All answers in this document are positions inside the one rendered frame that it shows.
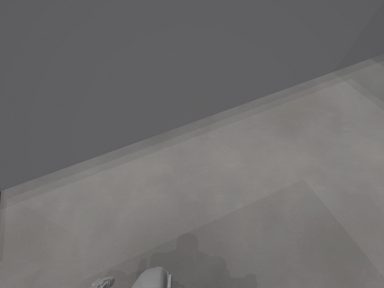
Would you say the robot left thigh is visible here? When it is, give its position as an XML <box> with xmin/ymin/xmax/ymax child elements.
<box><xmin>131</xmin><ymin>268</ymin><xmax>172</xmax><ymax>288</ymax></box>

